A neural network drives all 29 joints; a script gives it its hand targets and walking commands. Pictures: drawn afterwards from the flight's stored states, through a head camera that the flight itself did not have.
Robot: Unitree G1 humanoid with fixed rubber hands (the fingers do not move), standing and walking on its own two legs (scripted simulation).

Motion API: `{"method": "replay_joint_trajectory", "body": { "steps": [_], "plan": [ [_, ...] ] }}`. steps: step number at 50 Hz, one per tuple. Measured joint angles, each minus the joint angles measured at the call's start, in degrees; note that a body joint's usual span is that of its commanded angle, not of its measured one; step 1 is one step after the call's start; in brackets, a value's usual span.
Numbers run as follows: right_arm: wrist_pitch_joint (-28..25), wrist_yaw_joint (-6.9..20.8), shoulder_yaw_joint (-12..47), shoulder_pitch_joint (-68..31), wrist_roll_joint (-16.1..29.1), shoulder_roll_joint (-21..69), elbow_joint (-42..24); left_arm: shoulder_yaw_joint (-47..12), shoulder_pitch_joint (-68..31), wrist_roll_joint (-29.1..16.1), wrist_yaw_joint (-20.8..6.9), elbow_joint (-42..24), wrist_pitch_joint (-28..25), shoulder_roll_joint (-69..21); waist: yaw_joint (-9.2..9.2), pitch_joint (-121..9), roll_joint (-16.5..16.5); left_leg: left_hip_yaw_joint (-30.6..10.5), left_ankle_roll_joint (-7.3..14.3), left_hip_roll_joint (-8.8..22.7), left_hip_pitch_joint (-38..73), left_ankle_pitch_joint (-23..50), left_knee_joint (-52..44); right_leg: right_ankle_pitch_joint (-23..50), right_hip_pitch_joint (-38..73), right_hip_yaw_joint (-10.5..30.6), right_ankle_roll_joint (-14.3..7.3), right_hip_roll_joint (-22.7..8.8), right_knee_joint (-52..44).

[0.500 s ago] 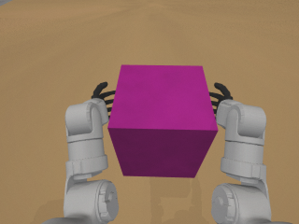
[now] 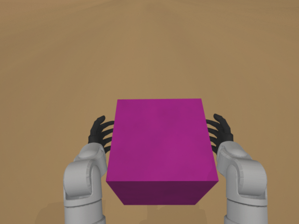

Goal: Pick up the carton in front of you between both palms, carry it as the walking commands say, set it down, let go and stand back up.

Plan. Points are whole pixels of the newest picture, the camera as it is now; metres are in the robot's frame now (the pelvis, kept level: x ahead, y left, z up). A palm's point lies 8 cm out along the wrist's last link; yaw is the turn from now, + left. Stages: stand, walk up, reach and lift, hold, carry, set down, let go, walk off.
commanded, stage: carry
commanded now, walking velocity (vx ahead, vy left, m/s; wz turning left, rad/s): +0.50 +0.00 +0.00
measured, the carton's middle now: (159, 156) +0.29 +0.01 +0.03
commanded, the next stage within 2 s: none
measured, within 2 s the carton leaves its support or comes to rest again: neither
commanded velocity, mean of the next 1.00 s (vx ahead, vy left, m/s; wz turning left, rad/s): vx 0.50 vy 0.00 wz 0.00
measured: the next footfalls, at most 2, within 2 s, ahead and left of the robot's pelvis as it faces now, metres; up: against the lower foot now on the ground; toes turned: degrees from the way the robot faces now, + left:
right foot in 0.44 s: +0.46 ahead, -0.13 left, +0.00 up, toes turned -10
left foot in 0.96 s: +0.75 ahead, +0.10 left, +0.00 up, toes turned +12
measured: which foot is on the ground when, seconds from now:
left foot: down 0.00-0.44, up 0.46-0.94, down 0.96-1.00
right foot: down 0.00-0.00, up 0.02-0.42, down 0.44-0.98, up 1.00-1.00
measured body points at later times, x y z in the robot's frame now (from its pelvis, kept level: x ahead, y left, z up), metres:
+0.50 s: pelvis +0.31 -0.04 -0.01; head +0.27 -0.05 +0.44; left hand +0.55 +0.12 +0.08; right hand +0.56 -0.19 +0.07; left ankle +0.10 +0.08 -0.68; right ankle +0.42 -0.13 -0.73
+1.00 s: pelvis +0.62 +0.00 -0.01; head +0.58 +0.02 +0.44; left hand +0.86 +0.16 +0.09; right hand +0.86 -0.15 +0.10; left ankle +0.72 +0.10 -0.73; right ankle +0.43 -0.12 -0.70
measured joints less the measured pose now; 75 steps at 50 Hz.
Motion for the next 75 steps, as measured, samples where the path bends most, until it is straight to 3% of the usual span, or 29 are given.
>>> {"method": "replay_joint_trajectory", "body": {
  "steps": [3, 5, 13, 20, 22, 24, 25, 27, 29, 32, 36, 41, 45, 47, 49, 52, 55, 61, 69, 72, 74, 75],
  "plan": [
    [2.1, 0.0, 1.9, 3.5, -0.1, -0.4, -1.1, -1.5, 4.1, 0.0, 0.2, -1.9, 2.2, 0.4, -0.54, -1.0, 0.7, 0.1, 1.0, 0.3, 3.0, -5.4, 0.9, -0.7, -11.3, 2.7, -0.3, 1.1, 23.4],
    [3.4, 0.0, 2.6, 6.7, 0.0, -0.5, -3.2, -3.0, 6.3, 0.2, 0.2, -3.3, 3.7, 0.5, -0.87, -1.4, 1.2, -0.3, -0.1, 0.5, 6.5, -5.7, -2.0, 1.8, -17.1, 2.3, -0.4, 0.8, 27.8],
    [5.5, 0.0, 3.5, 11.7, 0.8, -0.4, -9.6, -5.7, 10.6, 0.7, 0.3, -9.2, 6.3, 0.3, -2.29, -3.5, 1.3, -1.4, -1.2, 0.4, 20.0, -8.9, -11.6, 16.3, -28.0, 0.7, 1.5, -3.0, 8.6],
    [7.2, 0.0, 4.1, 11.5, 0.8, -0.5, -9.8, -5.3, 11.5, 0.6, 0.4, -10.6, 7.9, 0.3, -2.01, -5.0, 1.6, -1.8, -4.6, 1.1, 30.2, -17.3, -11.9, 22.5, -25.2, -3.5, -0.3, -1.9, -4.2],
    [7.6, -0.1, 3.9, 11.0, 0.6, -0.5, -9.6, -5.2, 10.8, 0.3, 0.5, -9.8, 7.9, 0.4, -1.81, -4.7, 2.3, -2.3, -5.9, 2.4, 31.0, -22.5, -6.3, 21.1, -22.0, -5.2, -1.7, -0.7, -6.0],
    [7.6, -0.1, 2.6, 10.3, 0.5, -0.6, -8.1, -5.5, 9.5, 0.3, 0.5, -6.5, 6.9, 0.4, -0.64, -4.1, 4.4, -3.7, -5.8, 5.2, 25.1, -24.5, 10.0, 19.2, -22.3, -6.4, -4.3, 0.5, -1.4],
    [7.6, -0.2, 2.1, 10.2, 0.4, -0.6, -7.4, -5.6, 9.0, 0.2, 0.5, -4.9, 6.7, 0.4, -0.19, -3.5, 4.2, -5.9, -5.6, 4.7, 20.2, -23.5, 20.4, 17.2, -22.0, -6.6, -4.9, 0.3, -0.4],
    [7.5, -0.2, 2.0, 10.3, 0.2, -0.6, -6.5, -5.5, 9.2, 0.1, 0.5, -3.7, 6.2, 0.4, 0.38, -2.1, 3.6, -8.2, -4.2, 3.2, 10.6, -21.1, 35.9, 15.7, -19.7, -6.7, -4.7, 0.1, -2.2],
    [6.9, -0.1, 2.7, 10.9, 0.0, -0.5, -6.3, -5.3, 10.5, -0.1, 0.5, -4.0, 5.4, 0.3, 0.77, -1.1, 3.3, -8.2, -3.1, 3.1, 3.2, -17.0, 40.8, 15.8, -16.5, -6.7, -4.3, 0.3, -5.9],
    [5.2, 0.4, 3.8, 12.3, -0.6, -0.4, -6.6, -5.2, 12.5, 0.0, 0.2, -5.2, 3.9, 0.1, 1.38, -0.6, 2.7, -7.3, -2.8, 4.1, -3.9, -12.0, 36.3, 15.9, -11.6, -6.3, -4.3, 0.8, -11.3],
    [3.6, 0.7, 4.7, 14.2, -1.1, -0.2, -8.3, -5.6, 14.0, -0.1, -0.1, -6.9, 2.6, 0.0, 1.44, -1.6, 2.0, -6.0, -3.9, 5.4, -8.2, -6.8, 23.1, 14.9, -5.2, -5.7, -3.5, 1.1, -17.0],
    [4.0, 0.7, 4.5, 15.1, -0.7, -0.1, -12.0, -6.6, 14.1, -0.1, -0.1, -9.7, 2.9, 0.0, 0.51, -2.9, 1.9, -4.2, -4.3, 5.7, -8.3, -0.2, 9.6, 11.4, 2.6, -5.2, -1.7, 1.3, -20.7],
    [5.3, 0.2, 4.1, 14.7, 0.0, -0.2, -14.1, -6.9, 13.3, -0.2, 0.0, -11.5, 4.5, 0.1, 0.24, -3.8, 1.8, -1.7, -3.7, 4.9, -5.8, 1.0, 3.9, 6.3, 8.1, -4.7, 0.4, 1.2, -20.4],
    [6.0, 0.0, 3.9, 13.9, 0.5, -0.3, -14.3, -6.7, 12.6, -0.2, 0.3, -12.1, 5.5, 0.2, 0.32, -3.8, 1.3, 0.4, -3.0, 4.0, -2.7, -0.8, 1.3, 1.9, 9.7, -4.1, 1.8, 0.3, -16.8],
    [5.9, -0.1, 4.1, 12.3, 0.8, -0.4, -12.3, -5.6, 11.5, -0.4, 0.7, -11.9, 6.4, 0.4, -0.16, -3.4, -0.7, 1.8, -0.5, 2.5, -1.6, -0.5, 3.7, -2.5, 6.8, -3.3, 2.2, -2.6, -5.2],
    [6.1, -0.3, 4.0, 10.6, 1.1, -0.5, -8.7, -4.3, 10.5, -0.3, 1.0, -10.1, 7.5, 0.4, -1.32, -1.7, -0.5, 2.5, 1.1, 2.5, 0.2, -5.6, 5.5, -1.6, -6.9, 2.0, 0.9, -1.8, 22.3],
    [5.9, -0.3, 3.5, 11.8, 1.2, -0.4, -9.2, -5.1, 10.6, -0.2, 1.0, -9.5, 7.4, 0.4, -1.88, -0.3, 0.3, 2.3, 0.3, 2.1, 5.1, -5.8, 0.3, 4.0, -17.6, 2.4, -0.5, -1.6, 30.9],
    [4.4, -0.1, 3.4, 13.3, 1.5, -0.3, -11.5, -6.4, 11.9, 0.3, 0.6, -11.1, 5.5, 0.2, -2.46, -0.4, 1.1, 1.4, -0.6, 1.4, 15.4, -6.7, -9.7, 14.2, -27.6, 1.2, 0.3, -3.5, 17.3],
    [5.1, 0.6, 4.5, 13.3, 1.6, -0.3, -13.4, -6.0, 13.3, 0.0, 0.2, -14.5, 6.1, 0.1, -1.38, -1.6, 0.9, 0.7, -4.3, 1.4, 28.3, -14.3, -13.8, 22.7, -26.9, -3.1, -0.2, -2.5, -2.5],
    [5.6, 0.6, 4.5, 13.4, 1.1, -0.3, -13.7, -5.9, 12.8, -0.3, 0.2, -14.0, 6.5, 0.2, -1.19, -0.7, 1.4, 0.4, -6.3, 2.8, 30.3, -21.3, -6.4, 25.2, -21.8, -5.9, -1.5, -0.6, -8.1],
    [5.9, 0.6, 3.3, 12.4, 1.1, -0.5, -12.3, -6.4, 11.7, -0.1, 0.2, -11.1, 5.6, 0.2, -0.17, 0.4, 3.7, -1.9, -6.8, 5.2, 24.4, -24.0, 10.1, 20.5, -21.8, -7.0, -5.0, 0.7, -4.1],
    [6.0, 0.6, 2.8, 11.9, 0.9, -0.5, -11.7, -6.4, 11.0, -0.2, 0.2, -9.8, 5.3, 0.3, 0.01, 1.4, 4.0, -4.4, -6.8, 4.5, 19.6, -24.6, 20.2, 18.7, -21.6, -7.2, -5.6, 0.6, -3.1]
  ]
}}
